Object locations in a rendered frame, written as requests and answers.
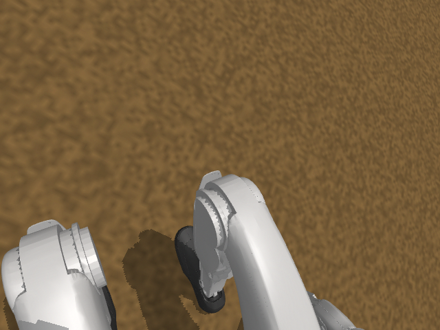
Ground right robot hand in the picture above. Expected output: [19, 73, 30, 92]
[307, 291, 356, 330]

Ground left robot foot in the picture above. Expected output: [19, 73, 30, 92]
[102, 286, 118, 330]

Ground right robot foot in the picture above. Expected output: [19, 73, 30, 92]
[175, 225, 226, 314]

